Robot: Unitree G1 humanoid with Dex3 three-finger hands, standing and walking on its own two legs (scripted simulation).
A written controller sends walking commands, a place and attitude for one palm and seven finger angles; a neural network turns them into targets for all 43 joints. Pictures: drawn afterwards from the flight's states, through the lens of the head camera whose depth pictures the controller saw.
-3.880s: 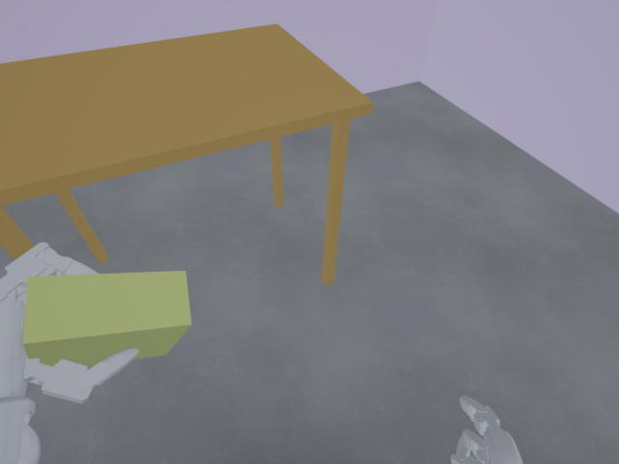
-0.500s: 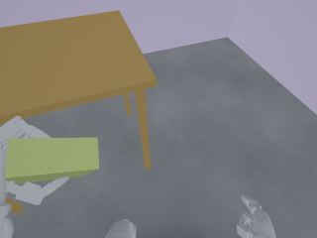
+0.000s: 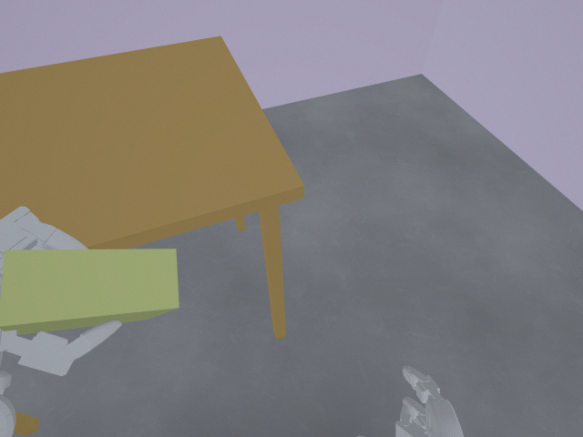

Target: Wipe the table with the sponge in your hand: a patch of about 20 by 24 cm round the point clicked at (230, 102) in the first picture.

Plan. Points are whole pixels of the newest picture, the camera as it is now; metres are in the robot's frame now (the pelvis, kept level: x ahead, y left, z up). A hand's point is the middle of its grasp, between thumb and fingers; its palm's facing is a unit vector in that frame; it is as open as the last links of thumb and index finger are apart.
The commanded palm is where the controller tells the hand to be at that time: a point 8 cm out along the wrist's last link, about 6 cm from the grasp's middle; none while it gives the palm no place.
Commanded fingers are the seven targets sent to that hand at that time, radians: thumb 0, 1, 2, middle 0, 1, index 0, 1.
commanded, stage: take the last steps up to it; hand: left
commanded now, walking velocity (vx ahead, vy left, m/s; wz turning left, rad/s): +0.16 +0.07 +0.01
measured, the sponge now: (116, 291) +0.23 +0.19 +0.16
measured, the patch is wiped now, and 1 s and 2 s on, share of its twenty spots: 0.00 0.00 0.00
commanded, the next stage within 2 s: come to a stop and stand still in 0.16 s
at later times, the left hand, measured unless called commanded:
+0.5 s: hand (88, 234) +0.28 +0.23 +0.18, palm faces +0.36 -0.81 -0.46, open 9.9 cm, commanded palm +0.23 +0.28 +0.18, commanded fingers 0.00 0.10 1.30 -1.20 -1.60 -1.20 -1.60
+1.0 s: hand (128, 288) +0.23 +0.18 +0.17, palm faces +0.37 -0.81 -0.45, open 9.9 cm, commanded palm +0.17 +0.22 +0.18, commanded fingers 0.00 0.10 1.30 -1.20 -1.60 -1.20 -1.60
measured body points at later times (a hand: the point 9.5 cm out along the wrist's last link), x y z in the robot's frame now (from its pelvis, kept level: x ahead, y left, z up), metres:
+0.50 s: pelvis +0.06 +0.00 -0.01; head +0.10 +0.02 +0.44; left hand +0.25 +0.27 +0.20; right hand +0.24 -0.25 -0.08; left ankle +0.11 +0.12 -0.74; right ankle +0.04 -0.09 -0.73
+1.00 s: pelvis +0.01 -0.05 +0.00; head +0.03 -0.07 +0.45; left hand +0.20 +0.22 +0.19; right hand +0.17 -0.29 -0.11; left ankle +0.00 +0.09 -0.71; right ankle +0.04 -0.11 -0.74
